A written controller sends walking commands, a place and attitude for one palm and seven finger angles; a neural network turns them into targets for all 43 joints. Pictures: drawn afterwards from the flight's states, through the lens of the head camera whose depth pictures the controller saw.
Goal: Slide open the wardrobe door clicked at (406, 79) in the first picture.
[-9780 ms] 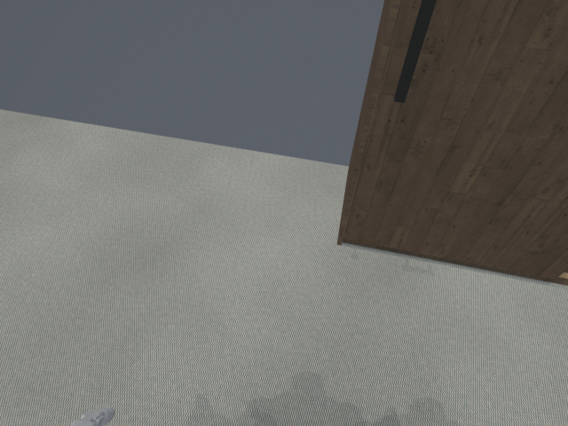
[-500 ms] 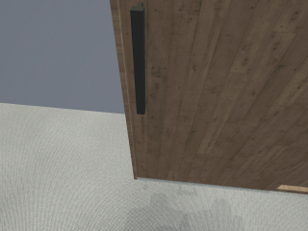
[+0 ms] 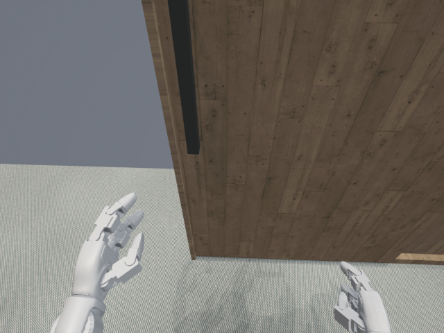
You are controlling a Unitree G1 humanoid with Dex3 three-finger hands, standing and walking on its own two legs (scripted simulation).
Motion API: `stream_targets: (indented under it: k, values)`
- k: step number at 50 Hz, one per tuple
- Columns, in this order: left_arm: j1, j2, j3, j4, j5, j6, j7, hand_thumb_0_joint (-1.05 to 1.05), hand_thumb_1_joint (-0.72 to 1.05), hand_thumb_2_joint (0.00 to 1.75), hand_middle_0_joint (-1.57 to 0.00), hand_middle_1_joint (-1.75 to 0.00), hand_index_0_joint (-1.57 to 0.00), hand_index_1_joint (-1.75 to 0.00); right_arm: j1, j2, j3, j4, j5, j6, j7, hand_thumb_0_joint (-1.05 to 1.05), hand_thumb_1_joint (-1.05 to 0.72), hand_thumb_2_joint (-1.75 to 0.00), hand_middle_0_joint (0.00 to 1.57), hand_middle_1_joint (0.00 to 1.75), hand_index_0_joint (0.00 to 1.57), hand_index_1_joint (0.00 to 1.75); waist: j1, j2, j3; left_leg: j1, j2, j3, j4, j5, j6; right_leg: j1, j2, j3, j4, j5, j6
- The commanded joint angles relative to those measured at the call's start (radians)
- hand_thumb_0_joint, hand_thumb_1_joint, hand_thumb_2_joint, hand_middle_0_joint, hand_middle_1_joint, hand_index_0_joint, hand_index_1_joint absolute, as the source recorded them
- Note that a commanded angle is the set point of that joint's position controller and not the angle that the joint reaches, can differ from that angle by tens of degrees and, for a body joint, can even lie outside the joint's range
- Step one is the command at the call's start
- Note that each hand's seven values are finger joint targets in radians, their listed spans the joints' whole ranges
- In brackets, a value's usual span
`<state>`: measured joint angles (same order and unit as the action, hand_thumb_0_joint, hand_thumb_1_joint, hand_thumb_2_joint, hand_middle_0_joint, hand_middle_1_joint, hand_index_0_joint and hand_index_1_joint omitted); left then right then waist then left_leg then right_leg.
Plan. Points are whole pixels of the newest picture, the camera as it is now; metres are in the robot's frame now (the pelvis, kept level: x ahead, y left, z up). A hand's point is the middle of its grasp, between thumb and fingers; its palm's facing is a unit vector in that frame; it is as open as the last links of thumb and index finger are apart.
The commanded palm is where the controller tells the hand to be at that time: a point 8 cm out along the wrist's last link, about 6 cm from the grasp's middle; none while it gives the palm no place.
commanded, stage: raise the hand with hooked fingers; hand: left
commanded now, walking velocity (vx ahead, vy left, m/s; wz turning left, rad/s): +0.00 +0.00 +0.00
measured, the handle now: (189, 85) +0.55 +0.09 +0.19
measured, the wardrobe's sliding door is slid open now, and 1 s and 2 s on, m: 0.00 0.00 0.00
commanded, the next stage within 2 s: move the hooked fingers beside the handle in 1.78 s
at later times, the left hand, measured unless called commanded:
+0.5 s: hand (92, 261) +0.22 +0.21 +0.07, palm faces -0.04 -1.00 -0.03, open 11.0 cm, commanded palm +0.18 +0.27 +0.09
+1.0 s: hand (18, 216) +0.24 +0.29 +0.17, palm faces +0.08 -0.99 -0.07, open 13.7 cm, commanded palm +0.21 +0.33 +0.16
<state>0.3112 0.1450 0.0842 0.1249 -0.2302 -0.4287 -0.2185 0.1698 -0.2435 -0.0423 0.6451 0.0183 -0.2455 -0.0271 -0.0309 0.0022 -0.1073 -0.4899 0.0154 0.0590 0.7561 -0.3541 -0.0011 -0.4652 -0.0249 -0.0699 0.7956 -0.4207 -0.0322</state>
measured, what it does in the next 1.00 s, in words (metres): stands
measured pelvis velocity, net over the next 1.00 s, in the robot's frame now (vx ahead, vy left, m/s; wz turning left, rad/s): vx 0.00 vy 0.02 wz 0.04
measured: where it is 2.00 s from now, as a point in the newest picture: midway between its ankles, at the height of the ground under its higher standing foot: outside the picture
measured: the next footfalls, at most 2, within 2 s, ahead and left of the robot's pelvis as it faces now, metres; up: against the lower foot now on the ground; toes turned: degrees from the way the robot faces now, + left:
none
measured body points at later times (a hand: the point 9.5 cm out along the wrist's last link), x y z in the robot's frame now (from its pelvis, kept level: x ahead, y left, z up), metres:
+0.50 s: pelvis -0.01 +0.01 +0.00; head +0.00 +0.00 +0.45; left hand +0.22 +0.27 +0.07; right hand +0.14 -0.21 -0.09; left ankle +0.02 +0.12 -0.71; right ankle -0.01 -0.09 -0.71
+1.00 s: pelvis +0.00 +0.02 +0.02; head -0.02 +0.01 +0.47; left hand +0.23 +0.34 +0.17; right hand +0.21 -0.19 -0.03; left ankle +0.02 +0.12 -0.71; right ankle -0.01 -0.09 -0.71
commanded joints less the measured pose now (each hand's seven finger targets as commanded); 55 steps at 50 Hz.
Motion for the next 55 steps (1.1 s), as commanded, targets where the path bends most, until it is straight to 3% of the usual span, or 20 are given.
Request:
stream_targets:
  k: [1, 3, 5, 6, 8, 10, 13, 16, 19, 21, 24, 26, 29, 31, 36, 39, 41, 47, 51, 55]
  values:
    - [0.314, 0.251, 0.242, -0.061, -0.022, -0.032, -0.115, 0.0, 0.5, 0.73, -0.23, -0.55, -0.23, -0.55, -0.089, -0.135, -0.054, -0.245, 0.011, 0.008, 0.011, 0.0, -0.9, -0.9, 0.2, 0.3, 0.2, 0.3, 0.14, -0.018, -0.05, -0.099, -0.058, 0.002, 0.011, 0.151, -0.001, 0.062, -0.029, 0.088, -0.083, 0.269, 0.017]
    - [0.184, 0.213, 0.2, -0.275, -0.043, -0.022, -0.07, 0.0, 0.46, 0.71, -0.23, -0.58, -0.23, -0.58, -0.089, -0.108, -0.038, -0.307, 0.011, 0.027, -0.002, 0.0, -0.9, -0.9, 0.2, 0.3, 0.2, 0.3, 0.11, 0.087, -0.103, -0.048, -0.05, 0.012, 0.005, 0.12, 0.01, 0.025, -0.007, 0.069, -0.074, 0.167, 0.011]
    - [0.039, 0.215, 0.21, -0.457, -0.047, -0.078, 0.002, 0.0, 0.41, 0.69, -0.24, -0.62, -0.24, -0.62, -0.042, -0.085, -0.035, -0.303, 0.006, 0.022, -0.012, 0.0, -0.9, -0.9, 0.2, 0.3, 0.2, 0.3, 0.073, 0.167, -0.153, 0.014, -0.03, -0.015, 0.024, 0.137, 0.02, -0.015, 0.009, 0.07, -0.067, 0.17, 0.008]
    - [-0.06, 0.239, 0.2, -0.564, -0.041, -0.121, 0.029, 0.0, 0.39, 0.68, -0.24, -0.63, -0.24, -0.63, -0.009, -0.092, -0.026, -0.288, -0.003, 0.018, -0.017, 0.0, -0.9, -0.9, 0.2, 0.3, 0.2, 0.3, 0.041, 0.149, -0.163, 0.018, -0.02, -0.038, 0.041, 0.136, 0.026, -0.042, 0.019, 0.069, -0.052, 0.168, 0.009]
    - [-0.106, 0.185, 0.113, -0.59, -0.024, -0.189, 0.044, 0.0, 0.34, 0.66, -0.24, -0.66, -0.24, -0.66, 0.016, -0.087, -0.015, -0.256, -0.003, 0.001, -0.029, 0.0, -0.9, -0.9, 0.2, 0.3, 0.2, 0.3, -0.01, 0.166, -0.141, 0.034, -0.011, -0.061, 0.064, 0.098, 0.031, -0.128, 0.031, 0.059, -0.056, 0.102, 0.005]
    - [-0.142, 0.154, 0.028, -0.563, -0.034, -0.231, 0.005, 0.0, 0.29, 0.64, -0.24, -0.69, -0.24, -0.69, 0.019, -0.105, -0.001, -0.226, 0.004, -0.03, -0.04, 0.0, -0.9, -0.9, 0.2, 0.3, 0.2, 0.3, -0.049, 0.161, -0.092, 0.026, -0.003, -0.082, 0.076, 0.041, 0.032, -0.179, 0.034, 0.063, -0.07, 0.035, 0.007]
    - [-0.156, 0.177, -0.016, -0.419, -0.048, -0.163, -0.097, 0.0, 0.22, 0.61, -0.25, -0.74, -0.25, -0.74, 0.016, -0.139, 0.011, -0.204, 0.026, -0.057, -0.061, 0.0, -0.9, -0.9, 0.2, 0.3, 0.2, 0.3, -0.075, 0.066, -0.026, -0.013, -0.001, -0.102, 0.061, -0.032, 0.037, -0.163, 0.03, 0.087, -0.125, -0.032, 0.018]
    - [-0.088, 0.289, 0.108, -0.164, -0.049, 0.04, -0.164, 0.0, 0.15, 0.58, -0.25, -0.78, -0.25, -0.78, 0.006, -0.154, 0.012, -0.202, 0.044, -0.041, -0.079, 0.0, -0.9, -0.9, 0.2, 0.3, 0.2, 0.3, -0.02, -0.047, 0.023, -0.084, -0.008, -0.095, 0.014, -0.079, 0.036, -0.107, 0.011, 0.128, -0.208, -0.144, 0.029]
    - [-0.054, 0.357, 0.245, -0.195, -0.094, 0.208, -0.168, 0.0, 0.08, 0.55, -0.26, -0.82, -0.26, -0.82, -0.045, -0.136, 0.021, -0.257, 0.046, -0.018, -0.085, 0.0, -0.9, -0.9, 0.2, 0.3, 0.2, 0.3, 0.066, -0.06, -0.086, -0.038, -0.02, -0.081, -0.041, -0.002, 0.034, 0.042, -0.016, 0.118, -0.224, -0.093, 0.036]
    - [-0.007, 0.379, 0.363, -0.258, -0.149, 0.243, -0.117, 0.0, 0.04, 0.53, -0.26, -0.86, -0.26, -0.86, -0.068, -0.111, 0.027, -0.271, 0.036, -0.011, -0.082, 0.0, -0.9, -0.9, 0.2, 0.3, 0.2, 0.3, 0.12, -0.056, -0.156, 0.008, -0.018, -0.085, -0.064, 0.097, 0.027, 0.141, -0.004, 0.079, -0.193, 0.034, 0.031]
    - [-0.022, 0.331, 0.389, -0.429, -0.181, 0.187, -0.037, 0.0, -0.03, 0.5, -0.27, -0.9, -0.27, -0.9, -0.044, -0.088, 0.033, -0.264, 0.031, -0.03, -0.064, 0.0, -0.9, -0.9, 0.2, 0.3, 0.2, 0.3, 0.118, 0.037, -0.169, 0.09, -0.011, -0.08, -0.105, 0.208, 0.019, 0.142, 0.027, 0.005, -0.155, 0.238, 0.021]
    - [-0.047, 0.308, 0.337, -0.471, -0.153, 0.136, -0.021, 0.0, -0.08, 0.48, -0.27, -0.93, -0.27, -0.93, -0.02, -0.096, 0.031, -0.246, 0.022, -0.05, -0.051, 0.0, -0.9, -0.9, 0.2, 0.3, 0.2, 0.3, 0.095, 0.027, -0.134, 0.109, -0.007, -0.08, -0.112, 0.244, 0.018, 0.123, 0.04, -0.002, -0.149, 0.283, 0.018]
    - [-0.073, 0.264, 0.224, -0.418, -0.098, 0.115, -0.058, 0.0, -0.15, 0.45, -0.27, -0.98, -0.27, -0.98, 0.017, -0.12, 0.022, -0.21, 0.028, -0.074, -0.04, 0.0, -0.9, -0.9, 0.2, 0.3, 0.2, 0.3, 0.035, 0.09, -0.064, 0.139, -0.002, -0.076, -0.117, 0.217, 0.022, 0.043, 0.042, -0.003, -0.168, 0.265, 0.021]
    - [-0.116, 0.248, 0.174, -0.357, -0.093, 0.153, -0.107, 0.0, -0.2, 0.43, -0.28, -1.0, -0.28, -1.0, 0.03, -0.136, 0.023, -0.199, 0.037, -0.082, -0.048, 0.0, -0.9, -0.9, 0.2, 0.3, 0.2, 0.3, 0.012, 0.052, 0.002, 0.13, -0.001, -0.087, -0.133, 0.161, 0.026, 0.026, 0.043, 0.0, -0.201, 0.213, 0.022]
    - [-0.246, 0.454, 0.355, -0.38, -0.118, 0.23, -0.153, 0.0, -0.31, 0.38, -0.29, -1.08, -0.29, -1.08, 0.013, -0.158, 0.022, -0.194, 0.043, -0.097, -0.086, 0.0, -0.9, -0.9, 0.2, 0.3, 0.2, 0.3, 0.054, 0.033, -0.088, 0.198, -0.005, -0.104, -0.183, 0.155, 0.034, 0.118, 0.036, 0.009, -0.249, 0.179, 0.02]
    - [-0.313, 0.458, 0.407, -0.439, -0.148, 0.218, -0.134, 0.0, -0.38, 0.35, -0.29, -1.12, -0.29, -1.12, -0.01, -0.137, 0.036, -0.2, 0.041, -0.098, -0.089, 0.0, -0.9, -0.9, 0.2, 0.3, 0.2, 0.3, 0.07, 0.083, -0.137, 0.27, -0.007, -0.11, -0.213, 0.238, 0.025, 0.179, 0.039, -0.014, -0.248, 0.259, 0.012]
    - [-0.327, 0.462, 0.426, -0.412, -0.162, 0.225, -0.128, 0.0, -0.43, 0.33, -0.29, -1.15, -0.29, -1.15, -0.011, -0.134, 0.046, -0.192, 0.038, -0.097, -0.085, 0.0, -0.9, -0.9, 0.2, 0.3, 0.2, 0.3, 0.079, 0.103, -0.109, 0.285, -0.008, -0.108, -0.226, 0.266, 0.02, 0.198, 0.048, -0.018, -0.266, 0.293, 0.007]
    - [-0.408, 0.407, 0.323, -0.209, -0.136, 0.378, -0.203, 0.0, -0.5, 0.3, -0.3, -1.2, -0.3, -1.2, -0.022, -0.148, 0.057, -0.186, 0.057, -0.081, -0.09, 0.0, -0.9, -0.9, 0.2, 0.3, 0.2, 0.3, 0.059, 0.102, 0.033, 0.279, -0.007, -0.106, -0.279, 0.205, 0.02, 0.173, 0.044, -0.012, -0.325, 0.274, 0.009]
    - [-0.505, 0.5, 0.38, -0.247, -0.128, 0.449, -0.228, 0.0, -0.5, 0.3, -0.3, -1.2, -0.3, -1.2, -0.04, -0.149, 0.066, -0.21, 0.054, -0.066, -0.094, 0.0, -0.9, -0.9, 0.2, 0.3, 0.2, 0.3, 0.073, 0.061, -0.013, 0.312, -0.013, -0.116, -0.294, 0.214, 0.029, 0.215, 0.046, -0.005, -0.351, 0.273, 0.009]
    - [-0.618, 0.6, 0.487, -0.329, -0.14, 0.406, -0.22, 0.0, -0.5, 0.3, -0.3, -1.2, -0.3, -1.2, -0.061, -0.132, 0.076, -0.218, 0.048, -0.062, -0.096, 0.0, -0.9, -0.9, 0.2, 0.3, 0.2, 0.3, 0.08, 0.081, -0.117, 0.388, -0.018, -0.113, -0.303, 0.264, 0.028, 0.264, 0.047, -0.004, -0.361, 0.305, 0.007]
